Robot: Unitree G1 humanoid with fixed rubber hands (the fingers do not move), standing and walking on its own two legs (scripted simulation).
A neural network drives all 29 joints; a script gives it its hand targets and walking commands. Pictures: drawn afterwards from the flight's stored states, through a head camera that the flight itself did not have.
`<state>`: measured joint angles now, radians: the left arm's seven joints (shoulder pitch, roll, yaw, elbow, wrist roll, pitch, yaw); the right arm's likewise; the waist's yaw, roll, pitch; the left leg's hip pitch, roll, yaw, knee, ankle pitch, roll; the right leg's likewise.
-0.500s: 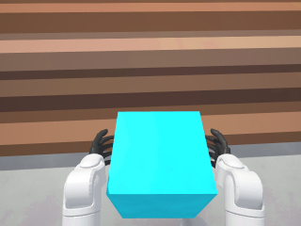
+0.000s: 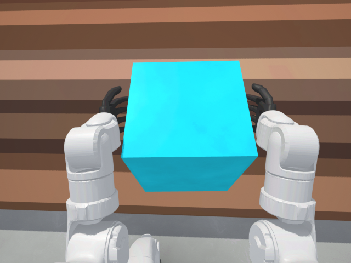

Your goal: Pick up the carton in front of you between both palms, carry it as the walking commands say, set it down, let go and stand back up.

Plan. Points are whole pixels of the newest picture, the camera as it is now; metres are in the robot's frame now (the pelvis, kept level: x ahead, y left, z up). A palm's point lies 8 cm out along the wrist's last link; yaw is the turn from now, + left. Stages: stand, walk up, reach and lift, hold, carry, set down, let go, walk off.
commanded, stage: carry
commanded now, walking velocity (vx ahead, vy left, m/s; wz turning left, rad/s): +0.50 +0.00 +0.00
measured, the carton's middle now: (185, 135) +0.37 +0.01 +0.07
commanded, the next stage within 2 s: none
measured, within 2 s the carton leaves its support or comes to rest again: neither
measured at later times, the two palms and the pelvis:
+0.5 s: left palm (149, 31) +0.71 +0.13 +0.13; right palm (251, 33) +0.68 -0.17 +0.14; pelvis +0.31 +0.00 +0.00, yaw +0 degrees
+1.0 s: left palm out of the picture +1.01 +0.13 +0.37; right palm out of the picture +1.04 -0.16 +0.35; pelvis +0.65 -0.05 +0.17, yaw +1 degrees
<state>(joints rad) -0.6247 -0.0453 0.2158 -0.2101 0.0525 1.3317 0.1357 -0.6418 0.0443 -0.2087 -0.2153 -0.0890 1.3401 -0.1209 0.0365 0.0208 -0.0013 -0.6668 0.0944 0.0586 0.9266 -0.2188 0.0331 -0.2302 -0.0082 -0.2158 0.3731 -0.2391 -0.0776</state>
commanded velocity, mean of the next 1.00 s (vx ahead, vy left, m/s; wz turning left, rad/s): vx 0.50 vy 0.00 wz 0.00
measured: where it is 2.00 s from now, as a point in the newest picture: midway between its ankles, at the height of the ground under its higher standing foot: (206, 50)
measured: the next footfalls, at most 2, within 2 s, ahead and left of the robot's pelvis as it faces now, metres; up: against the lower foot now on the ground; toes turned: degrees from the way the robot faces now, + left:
left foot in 0.16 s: +0.27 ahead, +0.10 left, +0.00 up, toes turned +6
right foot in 0.60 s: +0.59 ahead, -0.13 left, +0.16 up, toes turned -5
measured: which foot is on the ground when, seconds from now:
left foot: up 0.00-0.14, down 0.16-0.62, up 0.64-1.00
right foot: down 0.00-0.16, up 0.18-0.58, down 0.60-1.00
